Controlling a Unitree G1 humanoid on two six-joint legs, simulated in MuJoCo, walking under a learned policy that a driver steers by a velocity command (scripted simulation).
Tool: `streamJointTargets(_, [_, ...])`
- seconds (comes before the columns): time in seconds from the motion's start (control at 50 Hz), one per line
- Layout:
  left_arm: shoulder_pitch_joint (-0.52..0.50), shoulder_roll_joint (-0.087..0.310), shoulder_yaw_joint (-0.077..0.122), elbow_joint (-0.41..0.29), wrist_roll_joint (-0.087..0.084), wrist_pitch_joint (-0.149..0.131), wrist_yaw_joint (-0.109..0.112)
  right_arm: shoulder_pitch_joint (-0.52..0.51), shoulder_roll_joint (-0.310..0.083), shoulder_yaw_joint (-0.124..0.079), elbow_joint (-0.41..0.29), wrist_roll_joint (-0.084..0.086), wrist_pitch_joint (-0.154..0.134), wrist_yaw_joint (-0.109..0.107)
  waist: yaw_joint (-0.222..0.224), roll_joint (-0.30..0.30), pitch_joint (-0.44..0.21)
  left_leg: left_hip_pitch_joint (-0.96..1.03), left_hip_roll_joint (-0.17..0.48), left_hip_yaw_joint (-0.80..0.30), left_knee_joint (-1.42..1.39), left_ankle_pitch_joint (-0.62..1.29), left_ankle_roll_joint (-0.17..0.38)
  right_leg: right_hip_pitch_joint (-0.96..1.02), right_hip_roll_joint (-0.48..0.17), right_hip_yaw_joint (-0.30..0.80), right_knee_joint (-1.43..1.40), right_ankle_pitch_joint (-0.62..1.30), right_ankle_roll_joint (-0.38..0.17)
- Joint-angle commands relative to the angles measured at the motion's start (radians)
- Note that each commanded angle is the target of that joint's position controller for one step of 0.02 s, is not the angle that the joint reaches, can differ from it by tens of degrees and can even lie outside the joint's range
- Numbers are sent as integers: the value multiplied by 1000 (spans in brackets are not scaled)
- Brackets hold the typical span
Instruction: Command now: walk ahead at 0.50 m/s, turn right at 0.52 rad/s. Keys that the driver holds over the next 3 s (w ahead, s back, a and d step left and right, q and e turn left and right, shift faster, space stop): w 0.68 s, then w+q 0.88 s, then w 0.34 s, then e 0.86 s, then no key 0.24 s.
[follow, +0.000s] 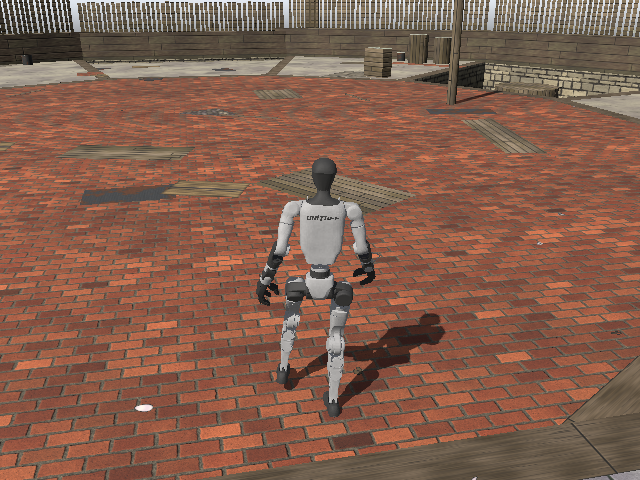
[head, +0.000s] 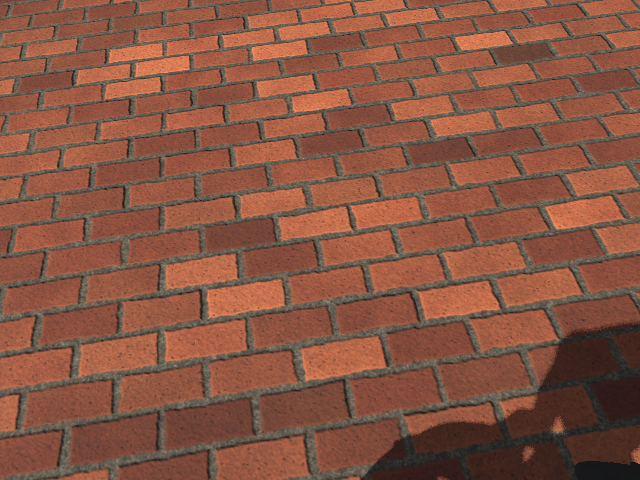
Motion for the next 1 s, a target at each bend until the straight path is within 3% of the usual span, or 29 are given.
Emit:
streamJointTargets(0.02, [0, 157, 43, -51, -4, -15, 8, -95, -43, -3, -86, 10, -15, 11, 1, -112, -24, 148, -59, 45, -132, 135, 2, -72, -209, 168, -110, 159, -109])
streamJointTargets(0.08, [48, 133, 38, -19, -5, -14, 10, -141, -60, 0, -109, 14, -30, 27, 26, -107, -12, 135, -53, 35, -192, 109, 23, 38, -251, 216, -57, 155, -111])
streamJointTargets(0.12, [64, 141, 40, -9, 1, -8, 14, -148, -76, -3, -119, 14, -44, 36, 25, -120, -10, 143, -59, 48, -227, 18, 48, 117, -278, 253, -5, 223, -107])
streamJointTargets(0.16, [46, 147, 40, -13, 3, -2, 15, -55, -101, -14, -97, 11, -55, 34, -29, -138, -48, 285, -87, 84, -289, -28, 91, 147, -255, 247, 86, 424, -86])
streamJointTargets(0.18, [15, 127, 31, -27, 6, -4, 10, 76, -136, -29, -68, 0, -60, 30, -91, -128, -142, 493, -44, 50, -265, 5, 138, 99, -208, 209, 224, 525, -59])
streamJointTargets(0.2, [13, 93, 15, -48, 25, -11, 5, 253, -196, -46, -43, -7, -58, 25, -155, -28, -279, 793, 115, -121, -216, 50, 220, -80, -137, 139, 488, 334, -20])
streamJointTargets(0.22, [152, 43, -2, -35, -3, -21, 2, 362, -233, -63, 4, 2, -44, 32, -123, 274, -378, 1086, 303, -526, -303, -161, 378, -429, -1, 52, 792, -255, 55])
streamJointTargets(0.24, [120, 122, 8, -24, -13, -27, 4, 357, -148, -42, 5, 32, -37, 35, -144, 197, -299, 1056, 315, -620, -369, -379, 359, -566, -54, 89, 912, -361, 55])
streamJointTargets(0.26, [11, 161, 17, -45, -13, -29, 3, 287, -102, -28, -11, 33, -30, 33, -152, 107, -156, 925, 277, -502, -398, -389, 317, -614, -92, 75, 938, -273, 56])
streamJointTargets(0.28, [-59, 151, 15, -62, -1, -31, 3, 227, -91, -19, -25, 20, -23, 31, -130, 25, -76, 791, 241, -398, -426, -297, 295, -592, -135, 27, 909, -199, 59])
streamJointTargets(0.3, [-96, 139, 16, -75, 15, -34, 3, 196, -75, -13, -25, 13, -20, 32, -107, 1, -27, 695, 207, -333, -454, -204, 287, -571, -168, 5, 845, -148, 63])
streamJointTargets(0.32, [-94, 123, 17, -79, 18, -34, 2, 187, -66, -6, -24, 2, -22, 33, -82, 23, -27, 641, 179, -280, -473, -125, 274, -520, -194, -7, 802, -121, 64])
streamJointTargets(0.36, [-81, 88, 12, -78, 14, -30, -1, 198, -64, -4, -11, 8, -23, 35, -65, 58, -34, 600, 151, -208, -502, -20, 275, -484, -210, -36, 724, -110, 75])
streamJointTargets(0.46, [-238, 40, -12, -120, 21, -30, -7, 249, -133, -22, 21, 24, -12, 21, -96, 47, -9, 548, 112, -53, -544, 121, 253, -452, -213, -91, 412, 123, 103])
streamJointTargets(0.52, [-328, 43, -17, -138, 10, -33, -18, 309, -142, -20, 48, 34, -5, 20, -128, 51, 4, 544, 98, -7, -537, 97, 230, -378, -181, -112, 271, 256, 104])
streamJointTargets(0.6, [-422, 68, -14, -178, 2, -38, -38, 370, -151, -20, 83, 38, 11, 18, -141, 57, 36, 652, 159, -35, -489, 92, 216, -388, -165, -108, 183, 206, 72])
streamJointTargets(0.64, [-393, 93, -5, -177, 4, -41, -45, 366, -171, -26, 91, 38, 21, 13, -107, 69, 21, 696, 177, -35, -429, 195, 197, -322, -149, -117, 147, 139, 44])
streamJointTargets(0.66, [-320, 116, 7, -156, 8, -42, -43, 350, -178, -27, 89, 40, 26, 10, -58, 70, -20, 694, 158, -8, -344, 340, 180, -206, -125, -140, 117, 134, 22])
streamJointTargets(0.68, [-178, 160, 30, -112, 14, -41, -37, 345, -163, -20, 84, 35, 29, 8, 7, 52, -110, 643, 112, 30, -182, 423, 155, 2, -118, -147, 112, 150, -9])
streamJointTargets(0.7, [13, 234, 50, -80, 30, -41, -26, 338, -120, 0, 53, 14, 27, 7, 77, -47, -260, 429, 53, 64, 118, 186, 118, 324, -301, 48, 156, 217, -80])
streamJointTargets(0.72, [63, 298, 62, -59, 29, -36, -30, 466, -1, 38, 45, 20, 8, 12, 30, -314, -395, 52, -105, 90, 453, -487, 61, 632, -531, 476, 66, 57, -232])
streamJointTargets(0.74, [81, 199, 40, -58, 20, -31, -29, 418, -108, 12, 64, 41, -5, 16, 71, -223, -375, -57, -70, -25, 575, -564, 65, 597, -519, 548, 1, -89, -218])
streamJointTargets(0.76, [6, 165, 25, -63, 18, -34, -24, 325, -155, -3, 34, 59, -11, 16, 61, -171, -217, -109, -28, -17, 589, -476, 72, 460, -485, 392, -25, -57, -168])
streamJointTargets(0.78, [-64, 142, 15, -67, 24, -36, -24, 277, -144, -4, 29, 55, -9, 11, 28, -110, -141, -71, 15, 5, 548, -389, 68, 320, -440, 276, -56, 16, -138])
streamJointTargets(0.8, [-115, 113, 8, -65, 29, -41, -28, 255, -131, -8, 26, 42, -1, 8, -1, -97, -80, -38, 39, 10, 497, -337, 63, 209, -406, 195, -94, 72, -121])
streamJointTargets(0.84, [-156, 88, 4, -52, 37, -56, -32, 295, -90, -9, 39, 41, 26, 7, -52, -122, -48, 57, 65, 2, 453, -274, 58, 86, -370, 90, -164, 120, -102])
streamJointTargets(0.88, [-158, 102, 11, -31, 36, -69, -30, 288, -63, -8, 33, 41, 45, 8, -68, -106, -20, 46, 68, -5, 424, -220, 49, 44, -370, 14, -206, 187, -107])
streamJointTargets(0.94, [-137, 124, 19, 1, 41, -72, -17, 225, -61, -12, 9, 35, 52, 10, -63, -81, 8, -23, 61, -29, 313, -75, 40, 64, -364, -86, -227, 263, -97])
streamJointTargets(1.0, [-131, 140, 20, 19, 38, -67, -6, 149, -50, -6, -13, 31, 44, 28, -43, -76, 29, 5, 49, 15, 144, 78, 44, 70, -335, -192, -237, 284, -68])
